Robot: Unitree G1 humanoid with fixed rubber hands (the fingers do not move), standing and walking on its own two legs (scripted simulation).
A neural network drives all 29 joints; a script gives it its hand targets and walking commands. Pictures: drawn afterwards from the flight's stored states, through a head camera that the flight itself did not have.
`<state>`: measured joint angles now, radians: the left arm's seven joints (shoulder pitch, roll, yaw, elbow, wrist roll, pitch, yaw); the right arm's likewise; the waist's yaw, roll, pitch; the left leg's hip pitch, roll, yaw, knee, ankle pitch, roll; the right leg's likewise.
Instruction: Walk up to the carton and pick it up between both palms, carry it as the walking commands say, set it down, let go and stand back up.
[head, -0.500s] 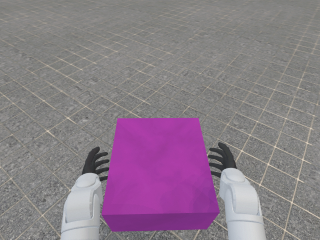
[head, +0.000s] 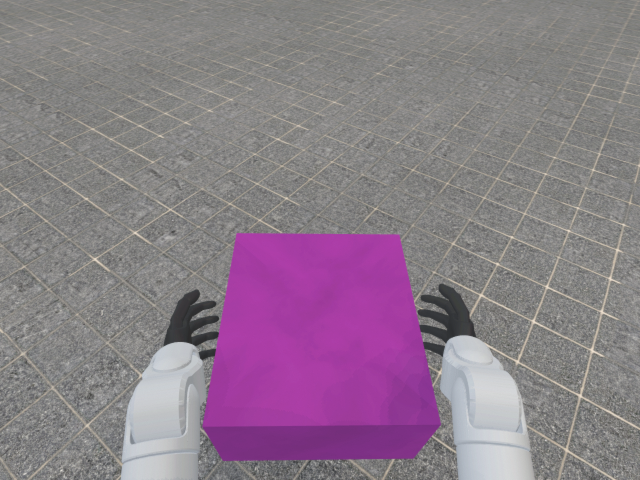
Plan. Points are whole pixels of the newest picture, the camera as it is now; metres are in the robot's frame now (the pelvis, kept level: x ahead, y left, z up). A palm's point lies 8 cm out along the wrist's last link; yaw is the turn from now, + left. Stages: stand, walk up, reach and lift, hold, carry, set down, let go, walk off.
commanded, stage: carry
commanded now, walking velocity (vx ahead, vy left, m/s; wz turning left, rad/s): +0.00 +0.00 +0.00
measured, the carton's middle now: (318, 337) +0.32 +0.00 -0.04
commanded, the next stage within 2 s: none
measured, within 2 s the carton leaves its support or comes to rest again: neither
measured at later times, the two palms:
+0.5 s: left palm (186, 344) +0.26 +0.16 +0.06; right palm (464, 333) +0.27 -0.17 +0.06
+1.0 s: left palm (188, 237) +0.41 +0.18 +0.09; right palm (418, 209) +0.46 -0.15 +0.09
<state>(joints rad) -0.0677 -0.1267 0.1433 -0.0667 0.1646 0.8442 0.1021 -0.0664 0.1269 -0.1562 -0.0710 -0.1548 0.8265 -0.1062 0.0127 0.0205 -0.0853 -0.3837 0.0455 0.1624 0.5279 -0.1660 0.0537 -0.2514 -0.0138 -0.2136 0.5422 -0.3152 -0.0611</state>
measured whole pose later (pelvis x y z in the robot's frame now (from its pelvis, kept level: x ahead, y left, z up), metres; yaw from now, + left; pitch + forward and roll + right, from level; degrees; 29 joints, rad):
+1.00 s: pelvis +0.20 -0.01 +0.01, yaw +8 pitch +7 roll +3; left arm 0.06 -0.13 0.08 -0.51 0.07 1.15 0.17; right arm 0.03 0.13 -0.10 -0.53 -0.08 1.18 -0.18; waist 0.02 -0.02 -0.13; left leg -0.38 0.03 0.11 0.71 -0.49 0.00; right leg -0.21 -0.06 -0.17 0.43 -0.34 -0.04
